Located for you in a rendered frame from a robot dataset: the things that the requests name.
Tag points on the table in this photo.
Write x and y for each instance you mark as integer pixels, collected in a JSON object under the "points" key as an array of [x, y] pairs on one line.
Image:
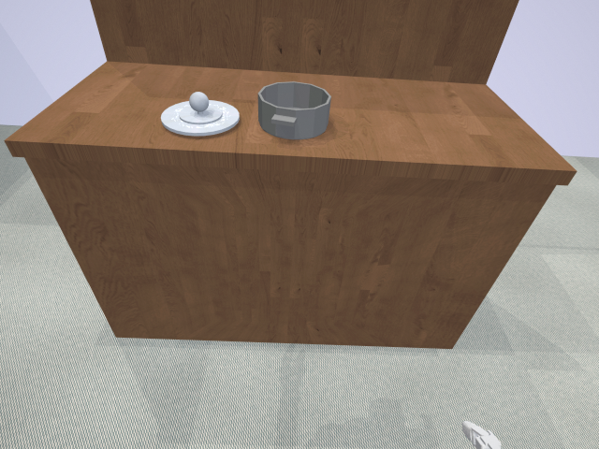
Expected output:
{"points": [[388, 229]]}

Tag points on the robot right hand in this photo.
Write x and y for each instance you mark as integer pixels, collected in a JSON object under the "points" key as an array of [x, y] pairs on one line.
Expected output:
{"points": [[480, 438]]}

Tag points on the pot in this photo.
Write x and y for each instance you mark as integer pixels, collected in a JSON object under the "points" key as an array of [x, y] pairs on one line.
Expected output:
{"points": [[293, 110]]}

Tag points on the lid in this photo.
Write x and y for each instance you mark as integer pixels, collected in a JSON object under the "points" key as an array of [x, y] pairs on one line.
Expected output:
{"points": [[217, 118]]}

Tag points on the knob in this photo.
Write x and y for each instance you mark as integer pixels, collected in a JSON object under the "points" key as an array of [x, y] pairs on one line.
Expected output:
{"points": [[199, 101]]}

